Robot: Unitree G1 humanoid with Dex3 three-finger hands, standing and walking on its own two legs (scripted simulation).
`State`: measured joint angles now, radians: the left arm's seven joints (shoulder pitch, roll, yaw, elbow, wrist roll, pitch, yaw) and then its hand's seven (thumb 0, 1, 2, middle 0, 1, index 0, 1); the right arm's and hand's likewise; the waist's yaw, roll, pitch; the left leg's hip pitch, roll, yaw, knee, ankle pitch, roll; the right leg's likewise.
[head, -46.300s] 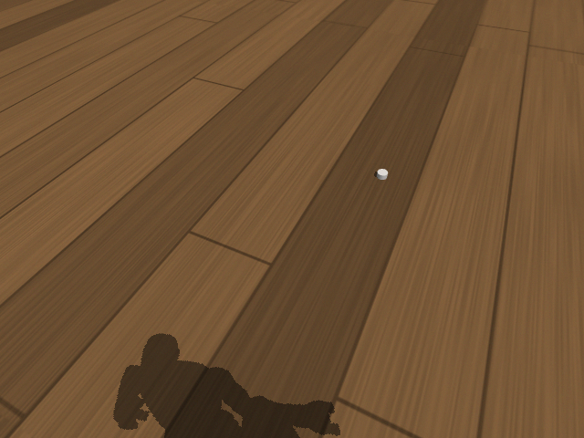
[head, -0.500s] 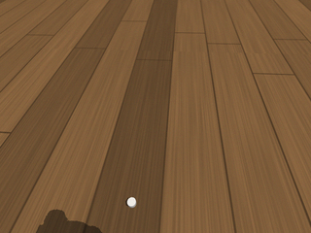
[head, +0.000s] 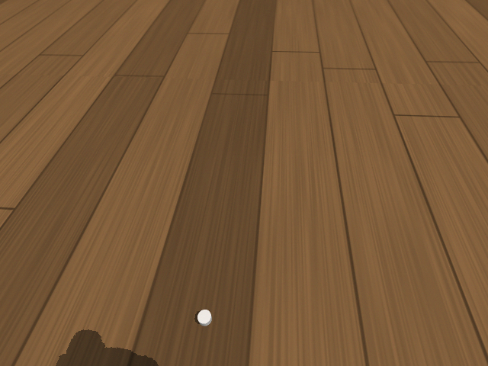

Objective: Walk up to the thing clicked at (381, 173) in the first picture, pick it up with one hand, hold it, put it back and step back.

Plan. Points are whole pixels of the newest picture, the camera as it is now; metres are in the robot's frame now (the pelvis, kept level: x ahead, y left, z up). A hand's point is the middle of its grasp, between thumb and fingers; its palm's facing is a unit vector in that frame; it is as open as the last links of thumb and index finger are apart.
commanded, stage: stand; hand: left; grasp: from above
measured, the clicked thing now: (204, 317) +0.45 +0.22 -0.77
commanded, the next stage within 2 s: step back in 0.20 s
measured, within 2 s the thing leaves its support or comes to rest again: neither
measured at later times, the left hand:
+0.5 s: hand out of the picture +0.10 +0.31 -0.18, palm faces -0.02 -0.93 -0.37, open 7.4 cm
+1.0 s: hand out of the picture -0.02 +0.30 -0.17, palm faces -0.13 -0.91 -0.40, open 7.4 cm
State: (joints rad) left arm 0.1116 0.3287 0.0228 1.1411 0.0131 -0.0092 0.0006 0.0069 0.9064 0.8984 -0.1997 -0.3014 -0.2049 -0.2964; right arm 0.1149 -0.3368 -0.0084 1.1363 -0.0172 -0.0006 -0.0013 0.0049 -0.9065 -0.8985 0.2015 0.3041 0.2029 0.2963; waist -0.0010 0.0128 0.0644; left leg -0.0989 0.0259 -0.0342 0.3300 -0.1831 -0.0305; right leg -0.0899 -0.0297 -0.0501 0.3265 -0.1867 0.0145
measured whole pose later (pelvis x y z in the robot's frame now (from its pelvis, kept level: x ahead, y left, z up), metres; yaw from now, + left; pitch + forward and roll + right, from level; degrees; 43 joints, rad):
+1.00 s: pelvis -0.14 +0.05 -0.03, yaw -6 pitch -3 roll -1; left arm 0.17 0.37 0.08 0.88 0.03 0.04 0.00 0.01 0.91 0.90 -0.20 -0.30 -0.20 -0.30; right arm 0.11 -0.38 -0.05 0.86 -0.01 0.04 -0.01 0.00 -0.90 -0.90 0.21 0.30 0.21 0.30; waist -0.01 0.03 0.19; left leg -0.40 0.04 0.08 0.69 -0.25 0.04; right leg -0.24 0.05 0.02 0.66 -0.38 -0.02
